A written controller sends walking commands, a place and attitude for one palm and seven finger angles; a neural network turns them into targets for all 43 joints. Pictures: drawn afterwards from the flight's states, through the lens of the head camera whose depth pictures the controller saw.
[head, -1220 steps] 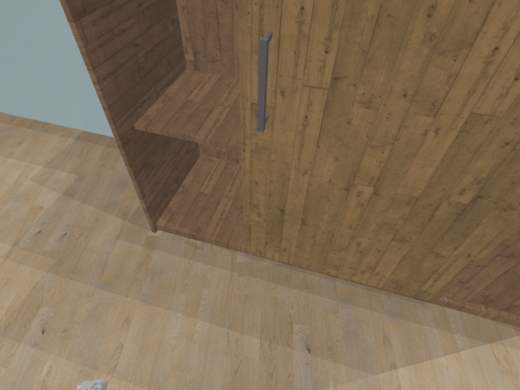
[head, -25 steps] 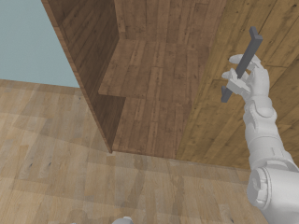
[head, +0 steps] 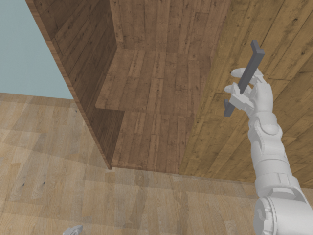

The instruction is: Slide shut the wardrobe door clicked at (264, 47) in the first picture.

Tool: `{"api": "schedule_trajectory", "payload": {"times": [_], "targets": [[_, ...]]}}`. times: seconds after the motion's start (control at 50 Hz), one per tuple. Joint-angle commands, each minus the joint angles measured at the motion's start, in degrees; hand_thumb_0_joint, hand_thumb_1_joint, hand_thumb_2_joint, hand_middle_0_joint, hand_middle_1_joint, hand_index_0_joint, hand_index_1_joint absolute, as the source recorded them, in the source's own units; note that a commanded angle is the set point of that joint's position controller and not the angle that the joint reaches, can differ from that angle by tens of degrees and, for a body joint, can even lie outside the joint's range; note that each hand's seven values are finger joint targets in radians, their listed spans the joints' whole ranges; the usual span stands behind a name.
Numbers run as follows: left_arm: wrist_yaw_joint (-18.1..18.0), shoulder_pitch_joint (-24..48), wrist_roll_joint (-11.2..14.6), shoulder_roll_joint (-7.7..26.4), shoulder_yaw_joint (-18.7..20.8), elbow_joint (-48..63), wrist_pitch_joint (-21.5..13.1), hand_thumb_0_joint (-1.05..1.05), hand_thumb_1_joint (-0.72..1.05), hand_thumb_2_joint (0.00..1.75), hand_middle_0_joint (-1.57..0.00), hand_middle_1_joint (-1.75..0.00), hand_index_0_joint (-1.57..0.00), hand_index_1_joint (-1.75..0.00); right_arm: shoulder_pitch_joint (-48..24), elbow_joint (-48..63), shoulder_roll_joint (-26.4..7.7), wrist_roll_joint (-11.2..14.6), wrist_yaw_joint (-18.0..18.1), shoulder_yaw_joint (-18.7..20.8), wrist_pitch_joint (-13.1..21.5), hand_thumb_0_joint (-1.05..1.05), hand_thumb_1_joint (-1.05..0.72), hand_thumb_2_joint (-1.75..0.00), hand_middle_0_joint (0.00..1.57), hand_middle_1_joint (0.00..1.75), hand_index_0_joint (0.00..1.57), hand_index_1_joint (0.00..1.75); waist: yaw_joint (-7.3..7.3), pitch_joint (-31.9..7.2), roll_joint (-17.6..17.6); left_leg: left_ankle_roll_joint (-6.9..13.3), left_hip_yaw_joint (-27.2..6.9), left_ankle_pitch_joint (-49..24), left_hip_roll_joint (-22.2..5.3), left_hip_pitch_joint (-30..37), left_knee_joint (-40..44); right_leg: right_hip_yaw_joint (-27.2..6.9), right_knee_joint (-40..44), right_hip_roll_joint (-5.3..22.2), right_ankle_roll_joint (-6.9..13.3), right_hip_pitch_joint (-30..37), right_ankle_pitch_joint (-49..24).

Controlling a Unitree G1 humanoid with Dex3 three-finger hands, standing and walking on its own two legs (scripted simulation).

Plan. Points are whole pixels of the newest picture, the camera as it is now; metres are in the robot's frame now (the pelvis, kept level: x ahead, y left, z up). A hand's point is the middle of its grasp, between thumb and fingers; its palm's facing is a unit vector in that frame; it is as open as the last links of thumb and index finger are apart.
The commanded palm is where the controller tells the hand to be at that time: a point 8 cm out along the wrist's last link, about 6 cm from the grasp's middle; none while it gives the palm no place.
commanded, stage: tug the door sideways, standing still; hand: right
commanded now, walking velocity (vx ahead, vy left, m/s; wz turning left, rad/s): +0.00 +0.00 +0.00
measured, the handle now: (239, 83) +0.51 -0.16 +0.12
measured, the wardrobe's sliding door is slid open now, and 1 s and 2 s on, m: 0.44 0.44 0.35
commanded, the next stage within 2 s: step sideways, sliding the door along in 0.78 s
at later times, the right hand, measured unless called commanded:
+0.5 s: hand (230, 96) +0.45 -0.13 +0.12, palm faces +0.06 +1.00 -0.03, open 5.6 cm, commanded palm +0.42 -0.12 +0.12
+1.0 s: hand (232, 96) +0.45 -0.13 +0.12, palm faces +0.05 +0.99 -0.13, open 5.7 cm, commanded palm +0.43 -0.15 +0.12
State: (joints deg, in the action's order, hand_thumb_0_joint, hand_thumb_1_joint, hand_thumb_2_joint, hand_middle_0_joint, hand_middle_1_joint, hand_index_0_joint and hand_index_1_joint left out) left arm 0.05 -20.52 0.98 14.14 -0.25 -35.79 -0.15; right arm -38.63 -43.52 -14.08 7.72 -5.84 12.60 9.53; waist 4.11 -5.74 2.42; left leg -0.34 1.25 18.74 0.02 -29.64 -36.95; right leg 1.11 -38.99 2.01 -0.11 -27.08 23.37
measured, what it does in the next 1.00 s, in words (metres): stands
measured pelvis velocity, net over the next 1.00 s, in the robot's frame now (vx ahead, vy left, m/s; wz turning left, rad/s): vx -0.01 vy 0.00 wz -0.04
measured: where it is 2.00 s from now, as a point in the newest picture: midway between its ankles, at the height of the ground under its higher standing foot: outside the picture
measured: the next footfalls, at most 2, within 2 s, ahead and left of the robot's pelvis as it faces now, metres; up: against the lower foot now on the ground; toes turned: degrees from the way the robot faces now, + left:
left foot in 1.68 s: +0.21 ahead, +0.28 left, +0.00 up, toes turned -6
right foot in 1.86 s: +0.07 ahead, -0.01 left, +0.00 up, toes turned -15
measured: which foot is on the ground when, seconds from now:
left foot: down 0.00-1.00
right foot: down 0.00-1.00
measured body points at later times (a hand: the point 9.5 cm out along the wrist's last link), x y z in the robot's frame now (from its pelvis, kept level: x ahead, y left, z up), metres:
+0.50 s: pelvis -0.02 +0.00 -0.01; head +0.05 +0.00 +0.44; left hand +0.02 +0.24 -0.14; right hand +0.44 -0.18 +0.12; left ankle -0.01 +0.13 -0.72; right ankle -0.05 -0.12 -0.72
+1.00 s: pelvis -0.01 +0.00 +0.00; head +0.06 +0.01 +0.45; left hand +0.08 +0.24 -0.13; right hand +0.44 -0.18 +0.13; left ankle -0.01 +0.13 -0.72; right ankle -0.05 -0.12 -0.72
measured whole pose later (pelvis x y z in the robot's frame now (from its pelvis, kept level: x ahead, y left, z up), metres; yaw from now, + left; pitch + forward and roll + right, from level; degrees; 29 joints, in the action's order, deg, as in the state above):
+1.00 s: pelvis -0.01 +0.00 +0.00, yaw -2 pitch +10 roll +1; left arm -1.9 -17.7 1.7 13.4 -0.2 -39.6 -3.3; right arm -45.3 -49.1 -13.2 5.7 2.4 4.1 10.9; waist 1.8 -2.0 3.2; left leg -0.4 3.1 18.4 -1.1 -28.1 -36.7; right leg -1.0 -38.8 0.9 -0.1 -26.5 22.2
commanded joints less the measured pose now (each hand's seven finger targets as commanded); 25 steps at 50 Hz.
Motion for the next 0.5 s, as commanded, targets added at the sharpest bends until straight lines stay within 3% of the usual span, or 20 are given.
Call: {"api": "schedule_trajectory", "payload": {"times": [0.0,0.08,0.12,0.14,0.18,0.24,0.3,0.34,0.38,0.4,0.48], "targets": [[-0.4,-6.0,-0.8,7.2,3.4,2.7,-2.2,0.0,0.9,0.9,-0.2,-0.3,-0.2,-0.3,-32.7,11.2,-4.4,-0.5,1.0,-2.9,4.4,0.0,-0.9,-0.9,0.45,1.4,0.45,1.4,3.39,-23.0,1.1,1.0,1.2,-33.8,1.9,9.7,0.1,-0.8,-0.1,-1.3,0.8,13.0,-38.6],[0.3,-6.1,-1.1,7.2,3.3,1.5,-3.0,0.0,0.9,0.9,-0.2,-0.3,-0.2,-0.3,-35.1,9.2,0.1,-1.1,1.5,-7.0,6.3,0.0,-0.9,-0.9,0.45,1.4,0.45,1.4,4.13,-22.8,0.3,1.3,1.7,-31.3,2.1,7.3,-0.2,-1.8,-0.4,-1.3,0.5,13.9,-38.3],[0.6,-5.8,-1.1,7.1,3.4,1.1,-3.4,0.0,0.9,0.9,-0.2,-0.3,-0.2,-0.3,-36.7,9.6,1.4,-1.4,1.5,-8.6,7.4,0.0,-0.9,-0.9,0.45,1.4,0.45,1.4,4.26,-24.3,2.8,1.3,1.8,-29.8,2.0,5.9,-0.4,-2.3,-0.8,-1.2,0.1,15.6,-38.3],[0.7,-5.5,-1.1,7.1,3.2,1.0,-3.6,0.0,0.9,0.9,-0.2,-0.3,-0.2,-0.3,-36.6,8.2,2.8,-1.4,1.5,-9.8,7.7,0.0,-0.9,-0.9,0.45,1.4,0.45,1.4,4.33,-22.9,2.6,1.5,2.1,-28.5,2.2,4.8,-0.4,-2.6,-0.6,-1.1,0.0,15.4,-37.5],[1.0,-5.8,-1.2,7.3,3.4,0.9,-4.1,0.0,0.9,0.9,-0.2,-0.3,-0.2,-0.3,-37.0,7.2,4.2,-1.5,1.5,-10.8,8.4,0.0,-0.9,-0.9,0.45,1.4,0.45,1.4,4.74,-22.3,-0.3,1.5,2.3,-27.1,2.4,4.6,-0.3,-2.9,-0.4,-1.2,0.2,14.4,-35.6],[1.3,-5.4,-1.2,7.2,3.4,0.6,-4.9,0.0,0.9,0.9,-0.2,-0.3,-0.2,-0.3,-39.7,8.6,5.8,-1.5,1.7,-12.6,9.5,0.0,-0.9,-0.9,0.45,1.4,0.45,1.4,4.77,-24.2,3.2,1.6,2.2,-25.7,2.4,3.4,-0.6,-3.2,-0.7,-1.3,-0.2,16.2,-34.9],[1.6,-5.9,-1.3,7.3,3.4,0.1,-5.8,0.0,0.9,0.9,-0.2,-0.3,-0.2,-0.3,-40.3,8.3,8.7,-1.1,1.8,-14.9,9.9,0.0,-0.9,-0.9,0.45,1.4,0.45,1.4,5.52,-23.4,0.9,1.6,2.6,-24.3,2.6,2.5,-0.5,-3.9,-0.5,-1.2,-0.1,15.8,-33.6],[1.8,-5.9,-1.3,7.3,3.5,-0.3,-6.3,0.0,0.9,0.9,-0.2,-0.3,-0.2,-0.3,-40.8,8.6,9.6,-1.1,1.8,-15.9,9.9,0.0,-0.9,-0.9,0.45,1.4,0.45,1.4,5.56,-23.4,2.7,1.6,2.6,-24.1,2.6,1.7,-0.5,-3.8,-0.7,-1.2,-0.2,16.4,-33.8],[1.9,-6.3,-1.5,7.2,3.5,-0.7,-6.9,0.0,0.9,0.9,-0.2,-0.3,-0.2,-0.3,-41.2,8.8,11.4,-1.1,2.0,-17.3,9.9,0.0,-0.9,-0.9,0.45,1.4,0.45,1.4,6.05,-23.4,2.0,1.7,2.9,-23.4,2.7,1.1,-0.4,-4.2,-0.7,-1.2,-0.3,16.9,-33.6],[2.0,-6.4,-1.4,7.2,3.5,-0.9,-7.1,0.0,0.9,0.9,-0.2,-0.3,-0.2,-0.3,-40.6,7.9,11.7,-0.9,2.1,-17.4,9.7,0.0,-0.9,-0.9,0.45,1.4,0.45,1.4,6.04,-23.1,1.1,1.6,3.0,-23.0,2.7,1.0,-0.4,-4.3,-0.7,-1.2,-0.2,16.3,-32.6],[2.0,-6.7,-1.5,7.5,3.7,-1.3,-7.9,0.0,0.9,0.9,-0.2,-0.3,-0.2,-0.3,-41.2,8.7,10.7,-1.4,2.3,-17.0,9.9,0.0,-0.9,-0.9,0.45,1.4,0.45,1.4,5.75,-23.6,2.8,1.8,3.0,-22.5,2.7,0.6,-0.7,-4.4,-0.7,-1.3,-0.3,16.7,-32.7]]}}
